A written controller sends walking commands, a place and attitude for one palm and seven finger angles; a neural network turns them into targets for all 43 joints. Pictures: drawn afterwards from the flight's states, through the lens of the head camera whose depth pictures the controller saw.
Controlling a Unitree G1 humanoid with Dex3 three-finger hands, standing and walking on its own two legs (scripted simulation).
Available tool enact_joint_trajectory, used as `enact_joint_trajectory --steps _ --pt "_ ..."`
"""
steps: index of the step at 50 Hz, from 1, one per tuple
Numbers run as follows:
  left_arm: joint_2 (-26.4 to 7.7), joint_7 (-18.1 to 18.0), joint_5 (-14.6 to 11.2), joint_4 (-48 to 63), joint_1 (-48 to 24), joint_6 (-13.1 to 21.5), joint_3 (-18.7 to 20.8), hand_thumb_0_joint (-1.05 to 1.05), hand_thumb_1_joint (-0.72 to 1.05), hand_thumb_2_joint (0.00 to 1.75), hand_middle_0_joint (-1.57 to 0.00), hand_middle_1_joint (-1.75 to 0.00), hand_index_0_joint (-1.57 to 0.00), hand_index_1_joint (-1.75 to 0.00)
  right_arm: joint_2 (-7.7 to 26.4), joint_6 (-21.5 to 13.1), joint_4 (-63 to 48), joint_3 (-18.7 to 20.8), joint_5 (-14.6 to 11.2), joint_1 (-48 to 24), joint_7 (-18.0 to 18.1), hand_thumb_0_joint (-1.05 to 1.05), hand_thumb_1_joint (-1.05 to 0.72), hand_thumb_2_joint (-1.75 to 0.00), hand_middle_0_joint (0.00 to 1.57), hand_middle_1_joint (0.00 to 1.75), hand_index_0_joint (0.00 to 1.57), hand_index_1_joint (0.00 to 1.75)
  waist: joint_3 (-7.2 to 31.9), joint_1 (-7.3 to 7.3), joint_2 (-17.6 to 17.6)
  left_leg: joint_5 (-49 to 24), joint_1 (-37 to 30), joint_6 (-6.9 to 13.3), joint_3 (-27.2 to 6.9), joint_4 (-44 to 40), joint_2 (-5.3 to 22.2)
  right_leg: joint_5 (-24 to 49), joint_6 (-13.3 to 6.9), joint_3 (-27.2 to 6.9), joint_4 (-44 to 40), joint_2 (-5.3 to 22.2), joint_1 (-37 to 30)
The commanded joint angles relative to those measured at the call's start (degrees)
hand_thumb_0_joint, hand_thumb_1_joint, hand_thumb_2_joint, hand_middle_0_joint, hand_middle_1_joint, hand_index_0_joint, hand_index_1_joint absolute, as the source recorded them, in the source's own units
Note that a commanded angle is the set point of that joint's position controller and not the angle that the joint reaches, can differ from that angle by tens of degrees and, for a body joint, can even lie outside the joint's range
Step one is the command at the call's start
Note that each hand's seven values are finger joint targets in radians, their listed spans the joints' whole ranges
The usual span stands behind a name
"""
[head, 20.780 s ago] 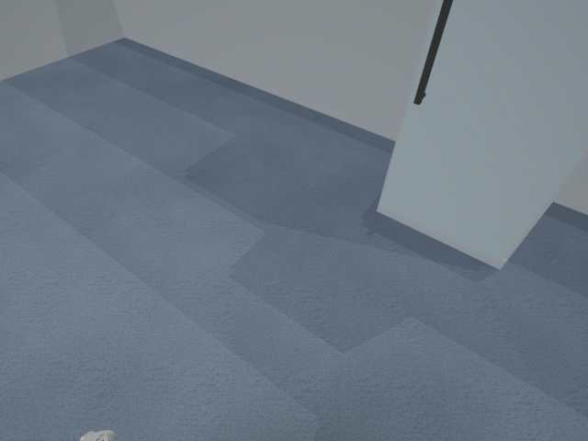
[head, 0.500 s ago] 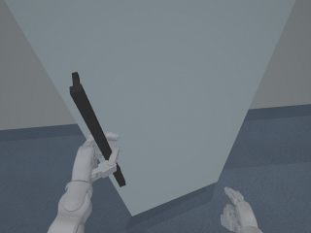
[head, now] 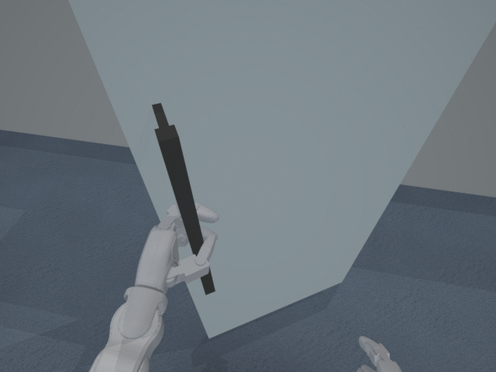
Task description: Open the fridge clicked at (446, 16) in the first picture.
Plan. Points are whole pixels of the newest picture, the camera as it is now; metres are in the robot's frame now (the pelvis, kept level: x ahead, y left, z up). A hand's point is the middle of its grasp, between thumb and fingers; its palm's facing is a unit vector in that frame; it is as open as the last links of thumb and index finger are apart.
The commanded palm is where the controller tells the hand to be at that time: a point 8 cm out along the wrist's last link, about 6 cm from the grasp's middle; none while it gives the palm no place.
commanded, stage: walk backward, drawing the door open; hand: left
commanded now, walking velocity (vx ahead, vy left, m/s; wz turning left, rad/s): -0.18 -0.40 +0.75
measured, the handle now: (191, 225) +0.32 +0.10 +0.08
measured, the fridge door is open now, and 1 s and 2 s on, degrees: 33 68 71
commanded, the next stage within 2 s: stop walking and hold the door back in 1.02 s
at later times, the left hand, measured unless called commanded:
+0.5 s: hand (276, 340) +0.16 -0.03 +0.08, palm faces +0.30 -0.94 -0.17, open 6.2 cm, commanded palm +0.11 +0.01 +0.08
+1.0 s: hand out of the picture +0.08 -0.17 +0.08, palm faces +0.77 -0.61 -0.21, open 6.2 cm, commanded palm +0.02 -0.17 +0.08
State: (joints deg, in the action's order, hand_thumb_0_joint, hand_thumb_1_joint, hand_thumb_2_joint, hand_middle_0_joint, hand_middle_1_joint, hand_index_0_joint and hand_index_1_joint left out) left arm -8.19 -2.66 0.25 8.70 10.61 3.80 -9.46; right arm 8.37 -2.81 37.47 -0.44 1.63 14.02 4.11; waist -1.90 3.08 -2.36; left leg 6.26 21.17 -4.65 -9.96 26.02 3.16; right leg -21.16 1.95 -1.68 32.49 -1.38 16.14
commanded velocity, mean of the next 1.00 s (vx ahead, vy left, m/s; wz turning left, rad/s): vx -0.17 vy -0.37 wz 0.75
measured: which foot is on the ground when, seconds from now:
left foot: down 0.00-0.06, up 0.08-0.28, down 0.30-0.56, up 0.58-0.82, down 0.84-1.00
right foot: down 0.00-0.30, up 0.32-0.54, down 0.56-0.84, up 0.86-1.00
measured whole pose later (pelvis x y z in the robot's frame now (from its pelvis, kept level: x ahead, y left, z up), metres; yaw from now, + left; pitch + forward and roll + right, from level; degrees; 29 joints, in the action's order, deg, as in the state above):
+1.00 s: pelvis +0.01 -0.47 +0.00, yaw +49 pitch -2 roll -2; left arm -11.6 -2.9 0.9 13.3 11.9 4.4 1.6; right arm 9.8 -7.0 35.6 0.3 2.3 11.4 4.7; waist -8.8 1.0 -1.0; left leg 13.5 14.3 -4.0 -2.8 29.5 7.4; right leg -18.9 3.1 1.5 57.1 0.3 29.3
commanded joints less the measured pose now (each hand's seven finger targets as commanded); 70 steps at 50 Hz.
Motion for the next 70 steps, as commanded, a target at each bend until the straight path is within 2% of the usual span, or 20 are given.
enact_joint_trajectory --steps 1,4,7,13,15,16,21,25,28,29,32,36,40,42,48,53,56,58,62,70 --pt "-2.36 0.52 0.54 16.43 -9.12 5.79 1.33 0.0 0.9 0.9 -0.45 -1.4 -0.45 -1.4 6.77 -3.89 -7.58 3.13 -1.45 -7.87 -0.25 0.0 -0.9 -0.9 0.2 0.3 0.2 0.3 11.15 1.12 -7.29 12.39 -4.3 4.95 -0.08 -5.28 -2.63 5.73 -1.12 5.57 -10.31 -1.12 -4.2" --pt "-4.19 0.14 0.32 16.46 -10.35 3.96 4.15 0.0 0.9 0.9 -0.45 -1.4 -0.45 -1.4 5.56 -4.56 -6.36 4.12 -1.53 -8.9 1.53 0.0 -0.9 -0.9 0.2 0.3 0.2 0.3 13.52 -0.74 16.37 13.9 -7.07 2.28 13.12 21.81 -6.61 -3.77 -7.3 2.57 -18.97 10.7 6.3" --pt "-1.64 0.98 1.6 13.37 -11.7 3.5 2.41 0.0 0.9 0.9 -0.45 -1.4 -0.45 -1.4 4.05 -6.53 -7.26 2.93 -0.03 -10.66 3.04 0.0 -0.9 -0.9 0.2 0.3 0.2 0.3 6.19 -2.56 12.92 23.41 9.13 2.94 12.06 40.8 -1.92 15.37 -14.52 0.56 -13.34 17.15 0.85" --pt "1.67 1.68 1.01 17.45 -12.91 6.08 -1.83 0.0 0.9 0.9 -0.45 -1.4 -0.45 -1.4 5.44 -8.9 -8.46 2.83 0.59 -2.43 3.24 0.0 -0.9 -0.9 0.2 0.3 0.2 0.3 10.69 2.2 6.39 8.95 -13.03 5.74 13.29 0.2 2.08 27.92 -7.37 9.58 6.62 9.58 2.36" --pt "1.62 1.44 1.73 19.51 -15.07 8.29 -2.28 0.0 0.9 0.9 -0.45 -1.4 -0.45 -1.4 10.91 -8.47 -10.29 4.19 2.1 -3.66 1.75 0.0 -0.9 -0.9 0.2 0.3 0.2 0.3 11.03 1.63 -12.35 -26.87 -32.39 18.44 -27.3 -10.4 29.33 -7.8 3.51 3.1 34.5 2.67 29.64" --pt "-0.03 1.0 3.95 14.55 -11.7 8.96 0.11 0.0 0.9 0.9 -0.45 -1.4 -0.45 -1.4 12.01 -7.12 -10.95 4.45 2.5 -5.59 1.59 0.0 -0.9 -0.9 0.2 0.3 0.2 0.3 10.26 0.93 -6.12 -30.32 -27.76 22.02 -35.35 -8.78 33.76 -9.58 2.66 -3.22 42.79 4.41 29.32" --pt "0.67 1.83 1.38 18.82 -12.06 6.74 1.91 0.0 0.9 0.9 -0.45 -1.4 -0.45 -1.4 11.26 -6.84 -9.16 4.22 -0.09 -9.02 -0.91 0.0 -0.9 -0.9 0.2 0.3 0.2 0.3 6.14 -2.36 -6.7 8.04 0.45 10.25 -2.37 -6.72 14.19 3.23 0.96 -1.29 24.14 3.94 5.11" --pt "-1.0 0.57 1.08 20.01 -11.76 6.0 4.29 0.0 0.9 0.9 -0.45 -1.4 -0.45 -1.4 9.25 -6.61 -9.73 4.51 -1.94 -9.48 -0.63 0.0 -0.9 -0.9 0.2 0.3 0.2 0.3 9.15 -2.15 -13.16 24.13 5.33 7.42 -0.22 -6.03 6.71 1.68 2.32 9.31 -0.18 -2.32 -10.29" --pt "-7.84 -0.39 0.59 24.17 -13.36 6.27 9.26 0.0 0.9 0.9 -0.45 -1.4 -0.45 -1.4 4.24 -6.15 -8.72 3.57 -2.27 -7.96 -0.42 0.0 -0.9 -0.9 0.2 0.3 0.2 0.3 10.56 -0.97 5.04 21.34 4.07 1.5 13.73 19.14 -4.81 1.57 -3.44 2.14 -15.21 8.46 -4.87" --pt "-10.0 -0.36 0.58 22.78 -11.14 5.49 12.54 0.0 0.9 0.9 -0.45 -1.4 -0.45 -1.4 5.53 -6.75 -9.08 5.59 -1.9 -8.9 0.55 0.0 -0.9 -0.9 0.2 0.3 0.2 0.3 13.41 -3.66 27.35 27.62 6.81 1.46 14.05 42.14 -6.71 0.61 -10.0 -11.36 -18.22 19.0 -1.43" --pt "-6.76 0.73 0.44 21.18 -10.2 6.23 10.65 0.0 0.9 0.9 -0.45 -1.4 -0.45 -1.4 3.59 -7.48 -9.37 2.91 -0.28 -11.84 1.7 0.0 -0.9 -0.9 0.2 0.3 0.2 0.3 8.09 -3.58 11.05 27.79 11.77 2.58 11.37 47.07 -0.74 21.28 -14.54 -1.53 -8.27 18.11 -6.27" --pt "-6.52 -0.21 -0.43 19.27 -7.33 6.54 11.34 0.0 0.9 0.9 -0.45 -1.4 -0.45 -1.4 4.79 -6.69 -10.13 2.69 -0.37 -9.71 2.77 0.0 -0.9 -0.9 0.2 0.3 0.2 0.3 10.68 -3.21 14.99 27.16 5.31 2.9 14.76 27.85 -0.28 31.45 -13.49 3.34 -6.41 17.55 -11.73" --pt "-5.73 -0.11 -0.15 23.53 -9.53 6.9 9.93 0.0 0.9 0.9 -0.45 -1.4 -0.45 -1.4 5.92 -8.38 -10.23 2.62 0.0 -1.43 3.03 0.0 -0.9 -0.9 0.2 0.3 0.2 0.3 13.6 0.86 5.39 11.92 -17.34 6.15 14.91 -3.52 1.84 21.64 -6.02 6.93 4.75 11.68 2.47" --pt "-6.61 -0.64 0.77 24.38 -8.14 9.01 10.65 0.0 0.9 0.9 -0.45 -1.4 -0.45 -1.4 10.68 -7.73 -12.28 3.64 1.76 -4.49 2.35 0.0 -0.9 -0.9 0.2 0.3 0.2 0.3 11.08 -1.36 -14.79 -21.46 -32.37 19.73 -27.15 -11.84 31.99 -8.16 4.52 2.17 35.01 4.34 28.44" --pt "-4.89 0.23 0.72 21.22 -4.45 5.85 11.41 0.0 0.9 0.9 -0.45 -1.4 -0.45 -1.4 10.64 -6.47 -8.88 4.44 -0.05 -6.9 0.69 0.0 -0.9 -0.9 0.2 0.3 0.2 0.3 5.07 -3.07 -11.28 -4.38 -7.8 10.33 1.0 -6.82 15.03 3.4 1.41 -0.19 21.75 4.23 8.08" --pt "-8.34 -1.5 -0.06 19.78 -4.05 6.44 15.73 0.0 0.9 0.9 -0.45 -1.4 -0.45 -1.4 9.63 -7.36 -9.53 4.65 -1.85 -7.39 0.02 0.0 -0.9 -0.9 0.2 0.3 0.2 0.3 5.91 -2.68 -14.05 17.34 2.77 7.89 2.08 -3.82 7.28 3.28 3.29 9.03 -4.23 -1.57 -9.7" --pt "-17.62 -2.97 -0.25 23.2 -4.51 6.33 23.61 0.0 0.9 0.9 -0.45 -1.4 -0.45 -1.4 5.38 -6.89 -8.86 3.93 -2.03 -7.57 -0.26 0.0 -0.9 -0.9 0.2 0.3 0.2 0.3 9.29 -2.5 9.0 25.63 7.74 1.59 13.44 28.32 -5.1 10.26 -4.87 -2.45 -15.05 14.51 -6.27" --pt "-14.92 -3.54 -0.66 13.58 -11.27 4.64 20.78 0.0 0.9 0.9 -0.45 -1.4 -0.45 -1.4 7.63 -7.53 -8.21 5.03 -1.18 -9.01 1.54 0.0 -0.9 -0.9 0.2 0.3 0.2 0.3 11.17 -3.74 19.54 28.35 12.46 3.05 5.3 53.97 -3.4 12.58 -11.25 -20.11 -14.72 25.49 -3.24" --pt "-19.82 -6.21 -1.9 -7.92 -24.06 7.03 26.39 0.0 0.9 0.9 -0.45 -1.4 -0.45 -1.4 9.03 -3.94 -5.54 2.81 -1.72 -9.4 3.02 0.0 -0.9 -0.9 0.2 0.3 0.2 0.3 11.06 -3.49 11.14 17.7 13.17 2.4 6.3 47.17 -2.16 23.16 -7.39 -6.34 -9.54 21.18 -11.39" --pt "-24.42 -5.42 -2.75 -25.56 -49.7 10.51 25.57 0.0 0.9 0.9 -0.45 -1.4 -0.45 -1.4 13.27 -1.15 -4.59 3.36 -2.12 -8.11 1.19 0.0 -0.9 -0.9 0.2 0.3 0.2 0.3 10.49 -4.5 11.5 16.47 10.47 3.46 9.53 33.18 -4.44 -1.64 -1.97 -11.17 -21.97 22.88 -14.17"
